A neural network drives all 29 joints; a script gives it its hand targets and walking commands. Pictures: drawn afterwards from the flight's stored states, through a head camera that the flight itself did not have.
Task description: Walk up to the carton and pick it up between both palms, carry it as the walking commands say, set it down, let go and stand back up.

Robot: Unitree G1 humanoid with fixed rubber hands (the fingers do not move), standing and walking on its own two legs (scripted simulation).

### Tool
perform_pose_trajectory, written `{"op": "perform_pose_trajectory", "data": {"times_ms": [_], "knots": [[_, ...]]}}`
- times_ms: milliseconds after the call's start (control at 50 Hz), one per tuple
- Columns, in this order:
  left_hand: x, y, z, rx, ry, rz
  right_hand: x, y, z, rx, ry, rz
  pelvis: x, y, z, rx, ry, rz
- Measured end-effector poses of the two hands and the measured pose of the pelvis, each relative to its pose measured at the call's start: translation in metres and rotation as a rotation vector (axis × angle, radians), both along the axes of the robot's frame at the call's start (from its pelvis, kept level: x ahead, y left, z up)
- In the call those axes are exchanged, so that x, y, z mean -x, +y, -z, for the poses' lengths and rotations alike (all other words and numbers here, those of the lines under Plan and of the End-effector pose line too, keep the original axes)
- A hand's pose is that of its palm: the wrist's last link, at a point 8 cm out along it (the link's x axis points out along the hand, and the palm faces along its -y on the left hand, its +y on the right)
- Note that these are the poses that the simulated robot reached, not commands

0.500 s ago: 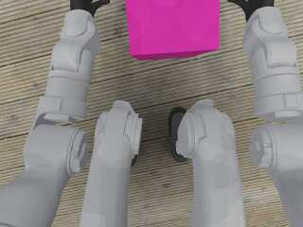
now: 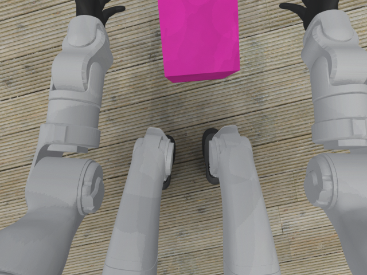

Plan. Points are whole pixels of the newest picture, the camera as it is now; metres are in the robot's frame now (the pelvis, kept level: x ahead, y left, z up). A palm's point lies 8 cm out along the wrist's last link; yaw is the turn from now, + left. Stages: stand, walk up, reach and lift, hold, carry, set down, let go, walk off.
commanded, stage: set down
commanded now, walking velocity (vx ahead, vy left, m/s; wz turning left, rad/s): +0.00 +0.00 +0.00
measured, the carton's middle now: (197, 45) +0.54 -0.02 -0.41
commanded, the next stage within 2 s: let go in 0.54 s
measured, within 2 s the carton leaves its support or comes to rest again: neither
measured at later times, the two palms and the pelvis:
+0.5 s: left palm out of the picture +0.52 +0.15 -0.01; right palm out of the picture +0.52 -0.21 -0.02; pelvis +0.01 -0.02 +0.11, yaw +0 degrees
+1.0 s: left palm out of the picture +0.38 +0.20 +0.08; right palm out of the picture +0.37 -0.23 +0.07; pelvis +0.08 -0.01 +0.18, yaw +0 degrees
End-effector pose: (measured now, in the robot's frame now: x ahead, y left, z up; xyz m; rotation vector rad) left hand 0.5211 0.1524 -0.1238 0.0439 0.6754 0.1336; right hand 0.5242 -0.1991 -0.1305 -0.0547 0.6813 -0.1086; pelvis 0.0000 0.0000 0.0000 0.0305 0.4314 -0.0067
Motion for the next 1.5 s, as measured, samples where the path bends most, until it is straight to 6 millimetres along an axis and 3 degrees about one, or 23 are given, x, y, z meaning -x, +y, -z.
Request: {"op": "perform_pose_trajectory", "data": {"times_ms": [380,480,620,720,920,1060,1160,1340,1500], "knots": [[0.002,-0.005,-0.104,-0.017,0.002,0.019,0.003,-0.007,-0.103,0.012,0.017,0.006,-0.007,-0.013,-0.088,-0.010,-0.070,-0.002],[0.004,-0.005,-0.112,-0.014,0.027,0.018,0.006,-0.009,-0.112,0.018,0.045,0.010,-0.013,-0.016,-0.108,-0.012,-0.074,-0.003],[0.016,-0.005,-0.109,-0.035,0.046,0.038,0.017,-0.008,-0.112,0.036,0.056,-0.008,-0.022,-0.018,-0.126,-0.012,-0.061,0.001],[0.045,0.000,-0.117,-0.089,0.078,0.086,0.047,-0.015,-0.123,0.087,0.080,-0.034,-0.034,-0.019,-0.138,-0.010,-0.093,-0.003],[0.122,0.033,-0.171,-0.113,0.177,0.103,0.134,-0.034,-0.175,0.096,0.179,-0.025,-0.067,-0.016,-0.168,0.001,-0.202,0.001],[0.147,0.053,-0.227,-0.106,0.117,0.077,0.160,-0.033,-0.228,0.109,0.141,-0.050,-0.094,-0.012,-0.189,0.014,-0.214,-0.006],[0.177,0.061,-0.251,-0.088,0.115,0.073,0.180,-0.031,-0.257,0.107,0.127,-0.070,-0.110,-0.008,-0.207,0.025,-0.292,-0.016],[0.233,0.070,-0.265,-0.071,0.179,0.083,0.221,-0.031,-0.277,0.107,0.169,-0.076,-0.125,-0.001,-0.226,0.031,-0.428,-0.016],[0.243,0.081,-0.278,-0.089,0.163,0.085,0.241,-0.027,-0.280,0.102,0.189,-0.098,-0.128,0.004,-0.230,0.039,-0.504,-0.018]]}}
